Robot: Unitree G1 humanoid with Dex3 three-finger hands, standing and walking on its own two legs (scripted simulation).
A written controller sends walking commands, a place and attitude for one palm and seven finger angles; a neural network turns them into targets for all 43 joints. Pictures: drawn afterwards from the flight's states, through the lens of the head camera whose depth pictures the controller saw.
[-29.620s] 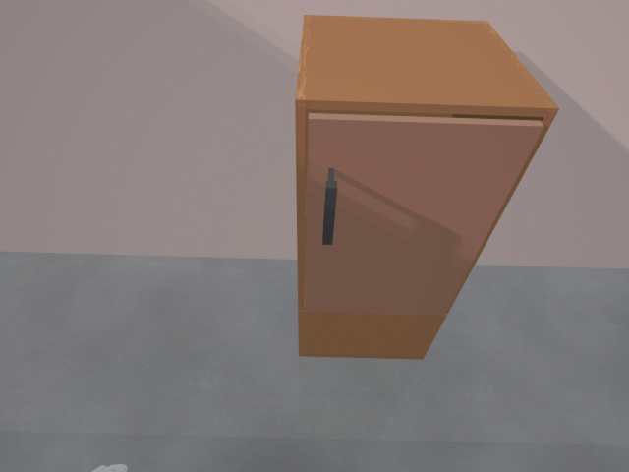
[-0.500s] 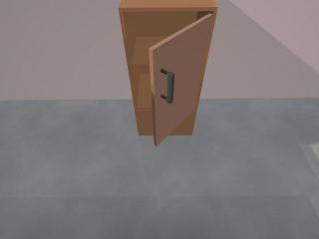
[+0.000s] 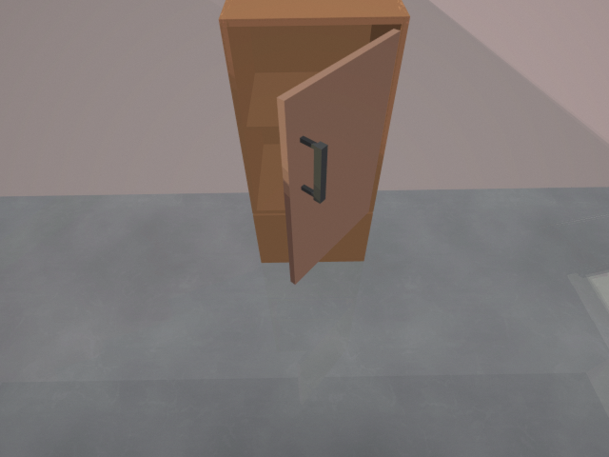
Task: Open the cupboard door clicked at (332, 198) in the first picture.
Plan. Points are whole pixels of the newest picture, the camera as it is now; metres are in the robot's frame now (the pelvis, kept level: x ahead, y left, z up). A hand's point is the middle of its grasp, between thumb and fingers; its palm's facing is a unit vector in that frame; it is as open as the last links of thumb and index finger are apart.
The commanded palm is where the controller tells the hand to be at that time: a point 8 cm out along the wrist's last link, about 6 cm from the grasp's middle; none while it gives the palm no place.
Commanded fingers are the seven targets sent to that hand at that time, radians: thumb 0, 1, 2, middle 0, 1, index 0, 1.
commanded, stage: walk to a spot facing it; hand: left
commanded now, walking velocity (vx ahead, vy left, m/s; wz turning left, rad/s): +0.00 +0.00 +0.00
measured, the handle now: (312, 170) +0.66 +0.02 -0.03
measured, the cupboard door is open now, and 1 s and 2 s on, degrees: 49 49 49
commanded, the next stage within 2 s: none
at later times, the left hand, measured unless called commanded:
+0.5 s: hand out of the picture +0.08 +0.19 -0.18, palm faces -0.14 -0.96 -0.25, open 7.3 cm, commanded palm none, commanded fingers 0.00 0.90 0.90 -0.20 -0.30 -0.20 -0.30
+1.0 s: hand out of the picture +0.15 +0.15 -0.17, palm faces -0.37 -0.89 -0.25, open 7.4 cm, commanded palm none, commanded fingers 0.00 0.90 0.90 -0.20 -0.30 -0.20 -0.30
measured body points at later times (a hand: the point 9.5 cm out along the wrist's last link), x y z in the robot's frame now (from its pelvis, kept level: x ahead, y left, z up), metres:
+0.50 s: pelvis -0.01 +0.00 -0.02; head +0.03 -0.02 +0.43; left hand +0.09 +0.24 -0.16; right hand -0.04 -0.25 -0.18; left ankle +0.02 +0.14 -0.75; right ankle -0.04 -0.08 -0.73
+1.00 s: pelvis -0.03 -0.01 -0.01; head +0.03 -0.03 +0.43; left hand +0.17 +0.20 -0.15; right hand -0.05 -0.28 -0.15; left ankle +0.02 +0.15 -0.75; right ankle -0.06 -0.11 -0.71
